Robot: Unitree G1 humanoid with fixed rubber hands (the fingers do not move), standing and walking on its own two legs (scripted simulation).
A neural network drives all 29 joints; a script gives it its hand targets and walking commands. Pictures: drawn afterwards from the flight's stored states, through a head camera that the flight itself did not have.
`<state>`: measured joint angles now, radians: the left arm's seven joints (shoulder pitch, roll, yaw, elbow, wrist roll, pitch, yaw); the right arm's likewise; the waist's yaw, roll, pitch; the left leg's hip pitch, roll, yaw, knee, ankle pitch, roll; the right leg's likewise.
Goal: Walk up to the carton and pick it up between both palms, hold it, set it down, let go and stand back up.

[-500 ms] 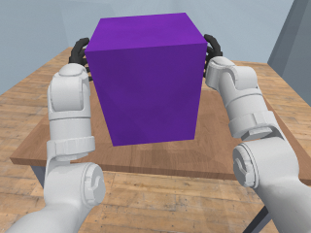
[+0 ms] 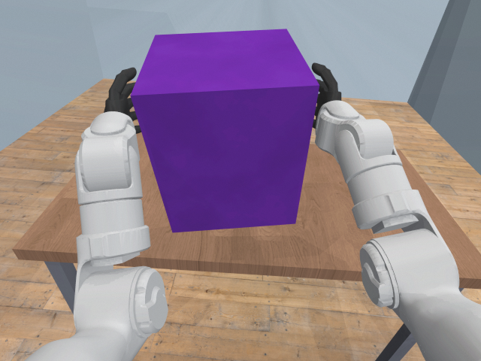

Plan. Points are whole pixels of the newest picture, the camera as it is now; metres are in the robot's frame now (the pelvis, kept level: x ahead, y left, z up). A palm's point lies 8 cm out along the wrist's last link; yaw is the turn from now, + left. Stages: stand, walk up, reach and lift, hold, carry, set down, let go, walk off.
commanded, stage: hold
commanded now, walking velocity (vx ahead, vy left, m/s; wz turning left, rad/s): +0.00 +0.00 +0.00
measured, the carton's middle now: (228, 133) +0.41 +0.01 +0.25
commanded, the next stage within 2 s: none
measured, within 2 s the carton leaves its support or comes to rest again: neither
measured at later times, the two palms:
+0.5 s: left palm (116, 123) +0.36 +0.16 +0.29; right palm (322, 118) +0.37 -0.13 +0.29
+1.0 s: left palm (112, 128) +0.36 +0.17 +0.28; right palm (318, 122) +0.37 -0.13 +0.29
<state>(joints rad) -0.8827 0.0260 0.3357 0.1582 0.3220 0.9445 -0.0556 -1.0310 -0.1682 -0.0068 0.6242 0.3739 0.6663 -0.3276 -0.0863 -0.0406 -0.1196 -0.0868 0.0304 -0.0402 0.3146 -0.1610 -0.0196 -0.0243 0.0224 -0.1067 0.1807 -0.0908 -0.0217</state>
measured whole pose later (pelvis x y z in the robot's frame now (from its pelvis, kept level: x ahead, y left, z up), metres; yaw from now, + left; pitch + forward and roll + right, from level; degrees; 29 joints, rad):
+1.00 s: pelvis -0.01 +0.00 +0.00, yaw +1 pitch -5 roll -1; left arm -0.88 0.05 0.32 0.14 0.34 0.96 -0.09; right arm -0.98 -0.10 -0.08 0.57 0.31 0.65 -0.33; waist -0.10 -0.07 -0.09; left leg -0.08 0.02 -0.07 0.32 -0.15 -0.03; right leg -0.01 0.02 -0.13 0.19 -0.10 -0.03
